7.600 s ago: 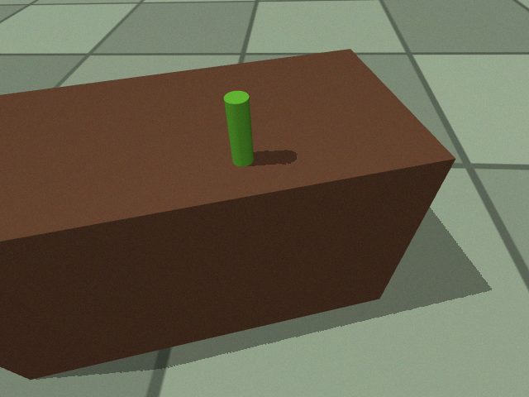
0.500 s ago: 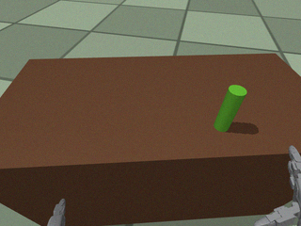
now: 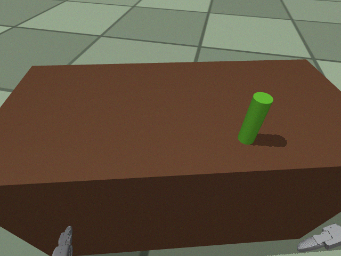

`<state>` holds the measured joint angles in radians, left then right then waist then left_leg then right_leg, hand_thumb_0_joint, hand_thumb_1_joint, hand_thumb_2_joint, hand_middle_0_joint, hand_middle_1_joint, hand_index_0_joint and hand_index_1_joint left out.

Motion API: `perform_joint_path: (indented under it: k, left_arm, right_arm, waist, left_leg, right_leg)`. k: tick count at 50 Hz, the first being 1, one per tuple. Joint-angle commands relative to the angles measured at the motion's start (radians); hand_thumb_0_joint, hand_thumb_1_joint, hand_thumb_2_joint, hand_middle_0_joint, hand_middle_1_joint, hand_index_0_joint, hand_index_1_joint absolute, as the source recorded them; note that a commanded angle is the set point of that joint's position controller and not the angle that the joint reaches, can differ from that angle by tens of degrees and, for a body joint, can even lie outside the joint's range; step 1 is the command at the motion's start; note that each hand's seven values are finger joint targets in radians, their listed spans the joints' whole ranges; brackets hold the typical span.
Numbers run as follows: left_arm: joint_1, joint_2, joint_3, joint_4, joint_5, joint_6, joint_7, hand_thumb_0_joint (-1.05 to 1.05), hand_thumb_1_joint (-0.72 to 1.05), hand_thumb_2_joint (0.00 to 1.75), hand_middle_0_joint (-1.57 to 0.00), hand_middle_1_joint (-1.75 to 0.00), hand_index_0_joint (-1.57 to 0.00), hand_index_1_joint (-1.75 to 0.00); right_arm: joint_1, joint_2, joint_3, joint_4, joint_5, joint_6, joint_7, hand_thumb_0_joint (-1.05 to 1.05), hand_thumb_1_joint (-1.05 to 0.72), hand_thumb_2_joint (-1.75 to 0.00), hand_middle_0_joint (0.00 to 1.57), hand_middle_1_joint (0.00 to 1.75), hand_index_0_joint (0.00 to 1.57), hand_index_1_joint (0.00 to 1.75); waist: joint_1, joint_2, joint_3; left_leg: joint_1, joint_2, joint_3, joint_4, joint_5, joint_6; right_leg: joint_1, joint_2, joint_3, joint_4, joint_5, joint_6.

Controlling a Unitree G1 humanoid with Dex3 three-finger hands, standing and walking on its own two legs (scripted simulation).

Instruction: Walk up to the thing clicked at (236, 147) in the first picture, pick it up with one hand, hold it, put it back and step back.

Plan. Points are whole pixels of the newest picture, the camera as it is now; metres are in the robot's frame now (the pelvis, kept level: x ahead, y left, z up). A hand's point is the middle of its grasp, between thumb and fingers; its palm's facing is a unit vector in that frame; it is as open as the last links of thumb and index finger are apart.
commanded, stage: rise first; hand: right
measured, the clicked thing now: (253, 120) +0.47 -0.25 +0.06
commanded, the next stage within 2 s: go down in 0.26 s
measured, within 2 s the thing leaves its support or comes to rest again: neither
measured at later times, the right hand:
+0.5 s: hand (336, 200) +0.19 -0.28 +0.12, palm faces +0.42 +0.80 -0.44, open 17.2 cm
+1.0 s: hand out of the picture +0.29 -0.36 +0.14, palm faces +0.27 +0.95 -0.15, open 17.4 cm
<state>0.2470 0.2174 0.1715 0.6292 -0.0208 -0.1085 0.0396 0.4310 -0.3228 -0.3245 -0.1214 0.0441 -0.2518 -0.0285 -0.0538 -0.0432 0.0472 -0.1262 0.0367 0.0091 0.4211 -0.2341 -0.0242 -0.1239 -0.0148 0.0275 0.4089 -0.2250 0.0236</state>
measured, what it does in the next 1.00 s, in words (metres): stands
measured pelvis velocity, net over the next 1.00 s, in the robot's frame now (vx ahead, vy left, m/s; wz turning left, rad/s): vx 0.01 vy -0.01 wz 0.00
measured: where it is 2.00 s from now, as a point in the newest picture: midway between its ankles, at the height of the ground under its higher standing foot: outside the picture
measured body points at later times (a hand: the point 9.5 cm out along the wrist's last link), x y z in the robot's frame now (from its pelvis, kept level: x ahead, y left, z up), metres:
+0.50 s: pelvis +0.00 +0.00 +0.00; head -0.01 +0.02 +0.45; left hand +0.16 +0.26 -0.09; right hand +0.16 -0.32 +0.15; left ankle +0.00 +0.13 -0.74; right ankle +0.00 -0.14 -0.74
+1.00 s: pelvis +0.01 -0.01 +0.00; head +0.00 +0.00 +0.45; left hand +0.16 +0.26 -0.09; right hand +0.27 -0.41 +0.15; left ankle +0.00 +0.13 -0.74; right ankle +0.00 -0.14 -0.74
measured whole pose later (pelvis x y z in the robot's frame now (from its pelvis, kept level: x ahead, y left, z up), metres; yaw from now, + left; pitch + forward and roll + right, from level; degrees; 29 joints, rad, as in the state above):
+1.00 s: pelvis +0.01 -0.01 +0.00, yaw +0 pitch +1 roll +0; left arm 0.22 0.23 0.05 0.71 -0.03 -0.17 0.15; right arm -0.12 -0.57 -0.59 0.50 0.28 -0.13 0.43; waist -0.01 -0.02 -0.04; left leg -0.21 0.04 0.01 0.44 -0.24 -0.03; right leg -0.22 -0.01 0.02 0.45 -0.25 0.02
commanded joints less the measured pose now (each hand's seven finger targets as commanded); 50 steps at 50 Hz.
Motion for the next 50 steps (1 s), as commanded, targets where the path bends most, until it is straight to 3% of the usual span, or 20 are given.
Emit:
perform_joint_path:
  k: [1, 8, 12, 18, 19, 20, 21, 22, 23, 25, 29, 31, 33, 36, 40, 42, 45, 47, 49, 50]
  left_arm:
    - [-0.084, 0.144, 0.052, -0.152, -0.002, -0.053, 0.006, 0.00, -0.56, 0.06, -0.06, -0.05, -0.05, -0.06]
    - [-0.103, 0.152, 0.066, -0.145, -0.003, -0.062, 0.005, 0.00, -0.56, 0.06, -0.06, -0.05, -0.05, -0.06]
    - [-0.077, 0.122, 0.049, -0.108, -0.005, -0.061, 0.001, 0.00, -0.56, 0.07, -0.06, -0.06, -0.05, -0.06]
    - [-0.114, 0.132, 0.058, -0.107, -0.005, -0.060, 0.001, 0.00, -0.49, 0.00, -0.06, -0.06, -0.07, -0.04]
    - [-0.146, 0.078, 0.008, -0.101, 0.022, -0.063, -0.013, 0.00, -0.57, 0.08, -0.06, -0.05, -0.05, -0.07]
    - [-0.137, 0.179, 0.098, -0.148, -0.006, -0.062, 0.007, 0.00, -0.49, 0.00, -0.06, -0.05, -0.07, -0.04]
    - [-0.172, 0.139, 0.047, -0.166, 0.025, -0.067, -0.004, 0.00, -0.54, 0.04, -0.05, -0.05, -0.05, -0.05]
    - [-0.143, 0.110, 0.034, -0.133, 0.020, -0.066, -0.004, 0.00, -0.53, 0.03, -0.05, -0.05, -0.05, -0.05]
    - [-0.135, 0.149, 0.068, -0.157, 0.021, -0.064, 0.005, 0.00, -0.54, 0.04, -0.05, -0.05, -0.05, -0.05]
    - [-0.143, 0.173, 0.069, -0.198, 0.020, -0.069, 0.018, 0.00, -0.54, 0.04, -0.05, -0.05, -0.05, -0.05]
    - [-0.110, 0.144, 0.053, -0.116, 0.011, -0.056, 0.035, 0.00, -0.54, 0.04, -0.05, -0.04, -0.05, -0.04]
    - [-0.095, 0.085, -0.006, -0.040, 0.003, -0.049, 0.037, 0.00, -0.54, 0.03, -0.05, -0.04, -0.05, -0.04]
    - [-0.119, 0.114, -0.004, -0.044, -0.003, -0.053, 0.049, 0.00, -0.53, 0.02, -0.05, -0.04, -0.05, -0.04]
    - [-0.185, 0.072, -0.087, -0.070, -0.010, -0.066, 0.065, 0.00, -0.53, 0.03, -0.05, -0.04, -0.05, -0.04]
    - [-0.192, 0.193, -0.025, -0.091, -0.009, -0.085, 0.110, 0.00, -0.54, 0.03, -0.05, -0.04, -0.05, -0.04]
    - [-0.168, 0.163, -0.065, -0.068, -0.012, -0.095, 0.114, 0.00, -0.54, 0.03, -0.05, -0.04, -0.05, -0.04]
    - [-0.115, 0.196, -0.046, -0.063, -0.015, -0.103, 0.127, 0.00, -0.55, 0.04, -0.05, -0.05, -0.05, -0.04]
    - [-0.092, 0.156, -0.090, -0.054, -0.016, -0.105, 0.122, 0.00, -0.55, 0.04, -0.05, -0.05, -0.05, -0.05]
    - [-0.068, 0.195, -0.054, -0.041, -0.012, -0.109, 0.126, 0.00, -0.55, 0.04, -0.05, -0.05, -0.05, -0.05]
    - [-0.093, 0.189, -0.065, -0.051, -0.012, -0.113, 0.123, 0.00, -0.55, 0.04, -0.05, -0.05, -0.05, -0.05]
  right_arm:
    - [-0.082, -0.207, -0.129, -0.214, 0.010, -0.073, -0.014, 0.00, 0.53, -0.04, 0.05, 0.06, 0.05, 0.06]
    - [-0.101, -0.227, -0.159, -0.225, 0.013, -0.085, -0.013, 0.00, 0.53, -0.05, 0.05, 0.06, 0.05, 0.06]
    - [-0.090, -0.209, -0.139, -0.216, 0.013, -0.092, -0.009, 0.00, 0.51, -0.05, 0.05, 0.06, 0.05, 0.06]
    - [-0.099, -0.240, -0.176, -0.222, 0.014, -0.096, -0.011, 0.00, 0.44, -0.08, 0.03, 0.06, 0.04, 0.06]
    - [-0.089, -0.147, -0.146, -0.232, -0.008, -0.129, -0.003, 0.00, 0.47, -0.07, 0.05, 0.06, 0.05, 0.06]
    - [-0.094, -0.287, -0.221, -0.196, 0.015, -0.107, -0.016, 0.00, 0.43, -0.09, 0.03, 0.06, 0.04, 0.06]
    - [-0.111, -0.176, -0.173, -0.223, -0.010, -0.137, -0.007, 0.00, 0.51, -0.07, 0.03, 0.06, 0.04, 0.06]
    - [-0.139, -0.205, -0.195, -0.225, -0.003, -0.153, -0.002, 0.00, 0.48, -0.06, 0.04, 0.05, 0.05, 0.05]
    - [-0.148, -0.236, -0.230, -0.189, -0.002, -0.156, -0.002, 0.00, 0.48, -0.07, 0.03, 0.06, 0.05, 0.06]
    - [-0.198, -0.255, -0.247, -0.138, 0.019, -0.157, 0.014, 0.00, 0.48, -0.06, 0.04, 0.06, 0.05, 0.06]
    - [-0.289, -0.290, -0.271, -0.045, 0.065, -0.133, 0.074, 0.00, 0.52, -0.06, 0.03, 0.06, 0.04, 0.06]
    - [-0.349, -0.317, -0.273, -0.016, 0.089, -0.113, 0.119, 0.00, 0.53, -0.06, 0.03, 0.06, 0.05, 0.06]
    - [-0.450, -0.369, -0.290, -0.012, 0.118, -0.093, 0.168, 0.00, 0.55, -0.06, 0.03, 0.06, 0.04, 0.06]
    - [-0.553, -0.422, -0.310, 0.091, 0.157, -0.061, 0.246, 0.00, 0.55, -0.06, 0.03, 0.06, 0.04, 0.06]
    - [-0.661, -0.507, -0.361, 0.248, 0.213, -0.002, 0.340, 0.00, 0.52, -0.06, 0.03, 0.05, 0.04, 0.05]
    - [-0.693, -0.530, -0.371, 0.326, 0.235, 0.017, 0.383, 0.00, 0.52, -0.05, 0.04, 0.05, 0.05, 0.05]
    - [-0.694, -0.555, -0.375, 0.456, 0.256, 0.053, 0.439, 0.00, 0.54, -0.05, 0.03, 0.05, 0.04, 0.05]
    - [-0.701, -0.551, -0.360, 0.474, 0.264, 0.070, 0.470, 0.00, 0.56, -0.05, 0.03, 0.05, 0.04, 0.05]
    - [-0.706, -0.553, -0.354, 0.448, 0.271, 0.085, 0.492, 0.00, 0.56, -0.06, 0.02, 0.06, 0.04, 0.06]
    - [-0.711, -0.571, -0.366, 0.461, 0.273, 0.089, 0.496, 0.00, 0.58, -0.06, 0.02, 0.06, 0.04, 0.06]
  waist:
    - [0.004, -0.003, -0.074]
    - [0.000, 0.005, -0.072]
    - [0.001, 0.000, -0.064]
    - [-0.005, -0.007, -0.067]
    - [0.007, 0.056, -0.100]
    - [-0.011, 0.021, -0.095]
    - [0.018, 0.087, -0.113]
    - [0.008, 0.046, -0.119]
    - [0.020, 0.046, -0.143]
    - [0.034, 0.094, -0.122]
    - [0.044, 0.027, -0.051]
    - [0.041, -0.052, -0.030]
    - [0.050, -0.081, -0.090]
    - [0.042, -0.073, -0.161]
    - [0.053, -0.030, -0.250]
    - [0.037, -0.033, -0.241]
    - [0.033, 0.004, -0.253]
    - [0.018, -0.034, -0.225]
    - [0.018, -0.051, -0.262]
    - [0.012, -0.060, -0.249]
  left_leg:
    - [0.000, -0.031, 0.056, -0.068, 0.101, 0.025]
    - [0.002, -0.031, 0.056, -0.078, 0.079, 0.026]
    - [0.003, -0.034, 0.059, -0.071, 0.095, 0.027]
    - [0.002, -0.031, 0.054, -0.078, 0.084, 0.024]
    - [-0.026, -0.040, 0.047, -0.059, 0.093, 0.014]
    - [0.015, -0.024, 0.050, -0.082, 0.084, 0.020]
    - [-0.028, -0.039, 0.043, -0.069, 0.081, 0.011]
    - [-0.028, -0.033, 0.037, -0.066, 0.076, 0.012]
    - [-0.026, -0.031, 0.035, -0.068, 0.084, 0.011]
    - [-0.035, -0.031, 0.037, -0.074, 0.084, 0.006]
    - [-0.077, -0.025, 0.028, -0.088, 0.038, 0.007]
    - [-0.092, -0.027, 0.028, -0.082, 0.039, 0.011]
    - [-0.082, -0.030, 0.034, -0.067, 0.073, 0.014]
    - [-0.044, -0.028, 0.036, -0.050, 0.134, 0.014]
    - [-0.032, -0.027, 0.044, -0.031, 0.201, 0.012]
    - [-0.032, -0.025, 0.045, -0.030, 0.195, 0.012]
    - [-0.036, -0.030, 0.056, -0.017, 0.236, 0.014]
    - [-0.043, -0.035, 0.055, -0.013, 0.229, 0.021]
    - [-0.040, -0.041, 0.058, 0.000, 0.260, 0.026]
    - [-0.048, -0.042, 0.055, 0.000, 0.259, 0.027]
  right_leg:
    - [-0.008, 0.025, -0.057, -0.069, 0.131, -0.029]
    - [-0.015, 0.026, -0.055, -0.072, 0.108, -0.031]
    - [-0.016, 0.024, -0.054, -0.070, 0.126, -0.030]
    - [-0.021, 0.030, -0.056, -0.068, 0.115, -0.031]
    - [-0.013, 0.032, -0.044, -0.042, 0.114, -0.032]
    - [-0.013, 0.035, -0.057, -0.060, 0.118, -0.034]
    - [-0.008, 0.033, -0.046, -0.042, 0.104, -0.035]
    - [0.004, 0.039, -0.049, -0.038, 0.099, -0.034]
    - [0.018, 0.042, -0.048, -0.038, 0.105, -0.035]
    - [0.013, 0.040, -0.042, -0.035, 0.098, -0.041]
    - [-0.027, 0.043, -0.042, -0.050, 0.033, -0.042]
    - [-0.045, 0.042, -0.039, -0.062, 0.017, -0.038]
    - [-0.033, 0.037, -0.028, -0.061, 0.040, -0.035]
    - [-0.023, 0.036, -0.021, -0.037, 0.101, -0.035]
    - [0.012, 0.034, -0.011, -0.018, 0.172, -0.035]
    - [-0.010, 0.035, -0.013, -0.012, 0.170, -0.034]
    - [-0.011, 0.027, -0.009, -0.005, 0.223, -0.033]
    - [-0.030, 0.022, -0.013, -0.006, 0.234, -0.028]
    - [-0.009, 0.010, -0.005, 0.000, 0.307, -0.022]
    - [-0.014, 0.008, -0.007, 0.009, 0.323, -0.021]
